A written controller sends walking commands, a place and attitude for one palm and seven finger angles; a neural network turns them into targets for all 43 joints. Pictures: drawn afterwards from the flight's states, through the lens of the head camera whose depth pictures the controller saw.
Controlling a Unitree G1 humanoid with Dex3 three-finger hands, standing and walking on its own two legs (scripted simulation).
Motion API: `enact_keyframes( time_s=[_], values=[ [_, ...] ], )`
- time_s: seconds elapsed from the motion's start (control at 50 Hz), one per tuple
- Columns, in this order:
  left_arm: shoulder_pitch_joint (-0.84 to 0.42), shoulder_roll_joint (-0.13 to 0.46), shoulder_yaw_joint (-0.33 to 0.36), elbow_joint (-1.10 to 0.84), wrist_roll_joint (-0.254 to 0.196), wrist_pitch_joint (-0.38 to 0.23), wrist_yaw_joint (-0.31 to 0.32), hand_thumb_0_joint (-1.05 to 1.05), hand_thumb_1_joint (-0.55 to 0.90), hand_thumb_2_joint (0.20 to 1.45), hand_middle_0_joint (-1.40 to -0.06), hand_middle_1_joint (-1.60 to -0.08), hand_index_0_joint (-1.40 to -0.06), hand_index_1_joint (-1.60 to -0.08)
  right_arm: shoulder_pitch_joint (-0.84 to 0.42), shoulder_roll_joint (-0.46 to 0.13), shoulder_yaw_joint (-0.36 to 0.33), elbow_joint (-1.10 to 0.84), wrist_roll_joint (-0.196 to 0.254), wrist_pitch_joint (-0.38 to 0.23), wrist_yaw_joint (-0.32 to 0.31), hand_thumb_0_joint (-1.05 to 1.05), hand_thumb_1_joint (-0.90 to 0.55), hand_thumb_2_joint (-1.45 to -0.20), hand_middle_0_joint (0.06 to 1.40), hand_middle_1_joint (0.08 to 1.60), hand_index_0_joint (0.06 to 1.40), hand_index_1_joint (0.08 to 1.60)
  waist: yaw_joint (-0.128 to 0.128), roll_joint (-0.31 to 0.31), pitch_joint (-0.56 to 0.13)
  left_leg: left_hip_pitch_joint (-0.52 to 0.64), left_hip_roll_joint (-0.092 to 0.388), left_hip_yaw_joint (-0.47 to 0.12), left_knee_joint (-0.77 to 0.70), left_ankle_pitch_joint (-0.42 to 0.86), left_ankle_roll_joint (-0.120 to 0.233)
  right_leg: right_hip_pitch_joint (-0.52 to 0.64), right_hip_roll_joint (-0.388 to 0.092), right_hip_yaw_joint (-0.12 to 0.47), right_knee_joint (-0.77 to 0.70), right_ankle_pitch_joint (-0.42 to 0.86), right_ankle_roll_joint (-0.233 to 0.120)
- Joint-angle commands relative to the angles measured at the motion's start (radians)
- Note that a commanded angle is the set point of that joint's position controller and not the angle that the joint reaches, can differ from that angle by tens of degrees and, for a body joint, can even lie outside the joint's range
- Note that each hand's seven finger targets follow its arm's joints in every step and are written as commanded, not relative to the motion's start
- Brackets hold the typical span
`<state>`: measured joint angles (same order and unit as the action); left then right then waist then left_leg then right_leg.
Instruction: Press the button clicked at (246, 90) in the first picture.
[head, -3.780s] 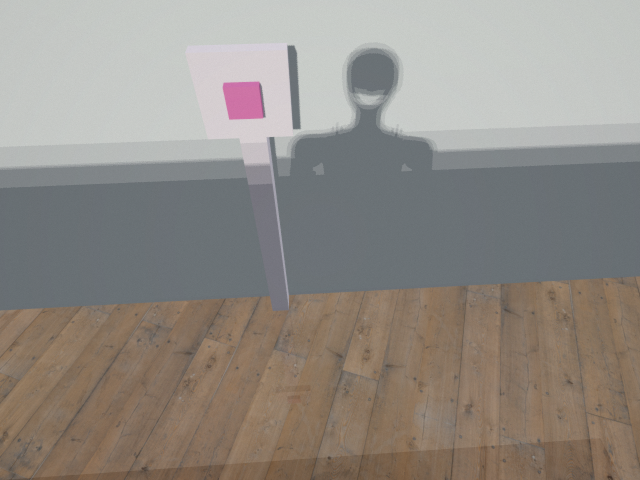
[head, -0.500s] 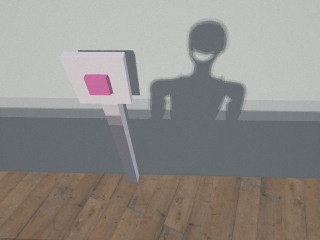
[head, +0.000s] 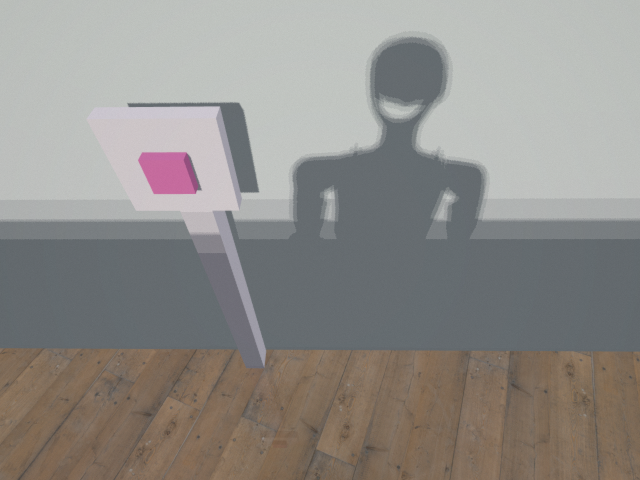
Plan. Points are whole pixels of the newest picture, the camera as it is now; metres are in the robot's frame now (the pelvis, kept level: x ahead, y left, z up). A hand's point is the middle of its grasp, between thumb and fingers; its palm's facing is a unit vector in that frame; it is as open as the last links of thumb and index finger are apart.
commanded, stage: raise the hand and make a fist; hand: left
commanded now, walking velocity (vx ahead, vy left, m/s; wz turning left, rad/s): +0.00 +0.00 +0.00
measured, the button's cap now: (170, 172) +0.52 +0.26 +0.09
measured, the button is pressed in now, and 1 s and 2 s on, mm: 0 0 0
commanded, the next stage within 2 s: aim a knuckle at the button in 1.96 s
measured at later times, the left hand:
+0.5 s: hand out of the picture +0.12 +0.19 -0.03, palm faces +0.13 -0.99 -0.03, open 4.6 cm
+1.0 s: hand (141, 437) +0.16 +0.21 +0.02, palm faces +0.06 -1.00 -0.06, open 3.1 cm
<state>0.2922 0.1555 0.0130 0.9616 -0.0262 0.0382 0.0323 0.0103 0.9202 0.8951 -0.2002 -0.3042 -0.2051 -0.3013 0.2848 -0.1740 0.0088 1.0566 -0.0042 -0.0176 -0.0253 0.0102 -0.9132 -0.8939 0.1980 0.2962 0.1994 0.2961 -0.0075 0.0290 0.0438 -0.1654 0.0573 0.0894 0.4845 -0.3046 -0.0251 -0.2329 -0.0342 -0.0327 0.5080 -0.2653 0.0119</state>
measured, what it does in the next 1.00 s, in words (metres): lowers itself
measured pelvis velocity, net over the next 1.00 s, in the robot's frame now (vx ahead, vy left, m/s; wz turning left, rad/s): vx -0.03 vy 0.01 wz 0.07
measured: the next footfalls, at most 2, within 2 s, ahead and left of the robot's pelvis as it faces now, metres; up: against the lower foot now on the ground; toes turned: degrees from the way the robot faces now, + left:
none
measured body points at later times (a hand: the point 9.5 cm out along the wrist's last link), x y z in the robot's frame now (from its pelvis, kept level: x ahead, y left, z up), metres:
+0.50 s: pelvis -0.04 -0.01 -0.08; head +0.00 +0.00 +0.37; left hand +0.11 +0.24 -0.02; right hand +0.22 -0.22 -0.11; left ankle -0.03 +0.13 -0.74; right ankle +0.00 -0.12 -0.74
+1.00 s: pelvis -0.03 +0.01 -0.05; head +0.00 +0.02 +0.40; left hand +0.16 +0.26 +0.02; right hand +0.15 -0.23 -0.12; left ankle -0.03 +0.13 -0.74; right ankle +0.00 -0.12 -0.74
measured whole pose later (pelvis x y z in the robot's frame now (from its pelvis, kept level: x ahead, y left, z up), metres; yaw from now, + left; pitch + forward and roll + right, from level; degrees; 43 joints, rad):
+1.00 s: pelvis -0.03 +0.01 -0.05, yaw +4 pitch +9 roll -2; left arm 0.47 0.24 0.17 -0.15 -0.26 -0.28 -0.24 0.02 0.90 0.90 -1.27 -1.47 -1.27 -1.47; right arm 0.29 -0.25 -0.01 0.55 0.03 -0.25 -0.06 0.02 -0.91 -0.89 0.20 0.30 0.20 0.30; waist -0.01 0.03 -0.10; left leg -0.64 0.05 0.00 0.97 -0.48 -0.01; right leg -0.64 -0.07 -0.09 0.92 -0.42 0.02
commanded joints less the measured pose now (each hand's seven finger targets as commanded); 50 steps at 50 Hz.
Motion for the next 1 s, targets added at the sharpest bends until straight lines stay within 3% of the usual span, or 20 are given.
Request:
enact_keyframes(
  time_s=[0.0, 0.02, 0.04, 0.06, 0.08, 0.1, 0.14, 0.18, 0.2, 0.24, 0.3, 0.36, 0.4, 0.44, 0.5, 0.56, 0.6, 0.7, 0.74, 0.98],
  values=[
    [0.094, 0.065, 0.037, -0.936, -0.112, -0.148, 0.09, 0.0, 0.9, 0.9, -0.282, -0.39, -0.282, -0.39, -0.138, -0.145, -0.056, -0.317, 0.049, -0.277, -0.076, 0.0, -0.9, -0.9, 0.2, 0.3, 0.2, 0.3, 0.01, 0.185, -0.29, 0.033, -0.017, -0.048, -0.035, 0.435, 0.024, 0.045, 0.006, -0.026, 0.027, 0.228, -0.049],
    [0.035, 0.037, 0.041, -0.93, -0.123, -0.15, 0.077, 0.0, 0.9, 0.9, -0.31, -0.42, -0.31, -0.42, -0.092, -0.165, -0.058, -0.301, 0.05, -0.289, -0.064, 0.0, -0.9, -0.9, 0.2, 0.3, 0.2, 0.3, -0.024, 0.077, -0.155, -0.028, -0.024, -0.057, -0.003, 0.348, 0.024, -0.042, 0.004, -0.05, 0.006, 0.2, -0.029],
    [-0.024, 0.082, 0.09, -0.977, -0.132, -0.202, 0.06, 0.0, 0.9, 0.9, -0.337, -0.45, -0.337, -0.45, -0.112, -0.187, -0.078, -0.357, 0.038, -0.309, -0.059, 0.0, -0.9, -0.9, 0.2, 0.3, 0.2, 0.3, -0.043, 0.0, -0.067, -0.103, -0.039, -0.076, 0.038, 0.249, 0.03, -0.125, 0.007, -0.062, 0.013, 0.145, -0.018],
    [0.061, 0.084, 0.13, -0.916, -0.137, -0.257, 0.027, 0.0, 0.9, 0.9, -0.365, -0.48, -0.365, -0.48, -0.101, -0.191, -0.092, -0.376, 0.023, -0.318, -0.052, 0.0, -0.9, -0.9, 0.2, 0.3, 0.2, 0.3, -0.028, -0.098, -0.08, -0.163, -0.045, -0.068, 0.071, 0.172, 0.033, -0.179, 0.012, -0.074, 0.029, 0.06, -0.01],
    [0.181, 0.033, 0.129, -0.817, -0.156, -0.317, -0.019, 0.0, 0.9, 0.9, -0.393, -0.51, -0.393, -0.51, -0.114, -0.183, -0.097, -0.41, 0.015, -0.325, -0.043, 0.0, -0.9, -0.9, 0.2, 0.3, 0.2, 0.3, -0.004, -0.214, -0.052, -0.257, -0.049, -0.074, 0.114, 0.106, 0.029, -0.237, 0.019, -0.085, 0.069, -0.014, -0.007],
    [0.279, 0.013, 0.141, -0.751, -0.17, -0.384, -0.075, 0.0, 0.9, 0.9, -0.42, -0.54, -0.42, -0.54, -0.13, -0.178, -0.105, -0.444, 0.019, -0.332, -0.026, 0.0, -0.9, -0.9, 0.2, 0.3, 0.2, 0.3, 0.03, -0.211, -0.055, -0.325, -0.06, -0.064, 0.154, 0.074, 0.019, -0.257, 0.016, -0.073, 0.111, -0.051, -0.014],
    [0.364, -0.009, 0.141, -0.756, -0.21, -0.546, -0.202, 0.0, 0.9, 0.9, -0.475, -0.6, -0.475, -0.6, -0.147, -0.174, -0.113, -0.509, 0.015, -0.336, 0.008, 0.0, -0.9, -0.9, 0.2, 0.3, 0.2, 0.3, 0.064, -0.247, -0.125, -0.441, -0.073, -0.047, 0.257, 0.036, 0.007, -0.29, 0.013, -0.052, 0.225, -0.057, -0.021],
    [0.301, 0.047, 0.16, -0.791, -0.224, -0.69, -0.334, 0.0, 0.9, 0.9, -0.53, -0.66, -0.53, -0.66, -0.164, -0.186, -0.121, -0.565, 0.015, -0.341, 0.032, 0.0, -0.9, -0.9, 0.2, 0.3, 0.2, 0.3, 0.054, -0.177, -0.176, -0.532, -0.084, -0.042, 0.364, 0.014, 0.006, -0.325, -0.003, -0.001, 0.303, -0.035, -0.03],
    [0.323, 0.098, 0.214, -0.772, -0.226, -0.705, -0.373, 0.0, 0.9, 0.9, -0.558, -0.69, -0.558, -0.69, -0.156, -0.189, -0.129, -0.59, 0.021, -0.334, 0.04, 0.0, -0.9, -0.9, 0.2, 0.3, 0.2, 0.3, 0.071, -0.139, -0.207, -0.556, -0.088, -0.036, 0.396, 0.015, 0.011, -0.32, -0.012, 0.029, 0.322, -0.035, -0.035],
    [0.287, 0.125, 0.229, -0.896, -0.262, -0.655, -0.409, 0.0, 0.9, 0.9, -0.613, -0.75, -0.613, -0.75, -0.187, -0.195, -0.126, -0.674, 0.036, -0.314, 0.029, 0.0, -0.9, -0.9, 0.2, 0.3, 0.2, 0.3, 0.078, -0.129, -0.3, -0.575, -0.098, -0.015, 0.424, 0.0, 0.028, -0.296, -0.018, 0.059, 0.327, -0.074, -0.025],
    [0.131, 0.155, 0.243, -1.12, -0.291, -0.584, -0.369, 0.0, 0.9, 0.9, -0.695, -0.84, -0.695, -0.84, -0.176, -0.185, -0.108, -0.726, 0.041, -0.287, 0.004, 0.0, -0.9, -0.9, 0.2, 0.3, 0.2, 0.3, 0.045, -0.047, -0.305, -0.58, -0.088, -0.037, 0.449, -0.039, 0.038, -0.351, -0.005, 0.077, 0.325, -0.169, -0.018],
    [0.088, 0.143, 0.208, -1.306, -0.251, -0.596, -0.301, 0.0, 0.9, 0.9, -0.777, -0.93, -0.777, -0.93, -0.112, -0.169, -0.102, -0.718, 0.029, -0.273, -0.008, 0.0, -0.9, -0.9, 0.2, 0.3, 0.2, 0.3, 0.007, 0.016, -0.358, -0.519, -0.062, -0.065, 0.48, 0.027, 0.047, -0.375, 0.013, 0.046, 0.367, -0.05, -0.022],
    [0.003, 0.129, 0.141, -1.384, -0.229, -0.609, -0.297, 0.0, 0.9, 0.9, -0.832, -0.99, -0.832, -0.99, -0.094, -0.176, -0.084, -0.709, 0.022, -0.271, -0.013, 0.0, -0.9, -0.9, 0.2, 0.3, 0.2, 0.3, -0.038, 0.029, -0.338, -0.508, -0.05, -0.089, 0.497, 0.036, 0.054, -0.433, 0.028, 0.016, 0.401, -0.017, -0.026],
    [0.03, 0.13, 0.127, -1.337, -0.216, -0.589, -0.311, 0.0, 0.9, 0.9, -0.887, -1.05, -0.887, -1.05, -0.092, -0.178, -0.078, -0.692, 0.025, -0.272, -0.019, 0.0, -0.9, -0.9, 0.2, 0.3, 0.2, 0.3, -0.046, 0.038, -0.307, -0.52, -0.045, -0.102, 0.494, -0.007, 0.052, -0.468, 0.032, 0.002, 0.391, -0.069, -0.027],
    [0.079, 0.143, 0.135, -1.25, -0.226, -0.499, -0.345, 0.0, 0.9, 0.9, -0.97, -1.14, -0.97, -1.14, -0.104, -0.182, -0.068, -0.69, 0.038, -0.27, -0.028, 0.0, -0.9, -0.9, 0.2, 0.3, 0.2, 0.3, -0.037, 0.003, -0.274, -0.552, -0.046, -0.113, 0.466, -0.061, 0.049, -0.442, 0.037, 0.004, 0.35, -0.153, -0.025],
    [0.141, 0.177, 0.193, -1.278, -0.242, -0.402, -0.342, 0.0, 0.9, 0.9, -1.053, -1.23, -1.053, -1.23, -0.123, -0.172, -0.064, -0.711, 0.045, -0.263, -0.034, 0.0, -0.9, -0.9, 0.2, 0.3, 0.2, 0.3, 0.006, 0.016, -0.344, -0.528, -0.054, -0.108, 0.422, -0.051, 0.046, -0.363, 0.024, 0.003, 0.321, -0.164, -0.021],
    [0.186, 0.188, 0.236, -1.249, -0.253, -0.354, -0.318, 0.0, 0.9, 0.9, -1.107, -1.29, -1.107, -1.29, -0.141, -0.158, -0.059, -0.711, 0.043, -0.255, -0.037, 0.0, -0.9, -0.9, 0.2, 0.3, 0.2, 0.3, 0.028, -0.028, -0.339, -0.526, -0.053, -0.113, 0.396, -0.028, 0.044, -0.32, 0.03, -0.013, 0.314, -0.146, -0.021],
    [0.18, 0.178, 0.237, -1.312, -0.259, -0.377, -0.259, 0.0, 0.9, 0.9, -1.245, -1.44, -1.245, -1.44, -0.139, -0.15, -0.048, -0.7, 0.036, -0.266, -0.035, 0.0, -0.9, -0.9, 0.2, 0.3, 0.2, 0.3, 0.029, -0.04, -0.291, -0.502, -0.049, -0.119, 0.352, -0.022, 0.041, -0.317, 0.033, -0.036, 0.302, -0.146, -0.022],
    [0.165, 0.176, 0.228, -1.308, -0.253, -0.396, -0.256, 0.0, 0.9, 0.9, -1.3, -1.5, -1.3, -1.5, -0.119, -0.157, -0.049, -0.692, 0.037, -0.275, -0.034, 0.0, -0.9, -0.9, 0.2, 0.3, 0.2, 0.3, 0.014, -0.035, -0.269, -0.498, -0.049, -0.114, 0.341, -0.053, 0.039, -0.335, 0.029, -0.031, 0.284, -0.183, -0.019],
    [0.118, 0.206, 0.249, -1.348, -0.258, -0.385, -0.266, 0.0, 0.9, 0.9, -1.3, -1.5, -1.3, -1.5, -0.085, -0.179, -0.049, -0.675, 0.046, -0.308, -0.037, 0.0, -0.9, -0.9, 0.2, 0.3, 0.2, 0.3, 0.017, 0.035, -0.286, -0.382, -0.051, -0.112, 0.283, 0.049, 0.037, -0.269, 0.031, -0.055, 0.265, -0.03, -0.024]
  ],
)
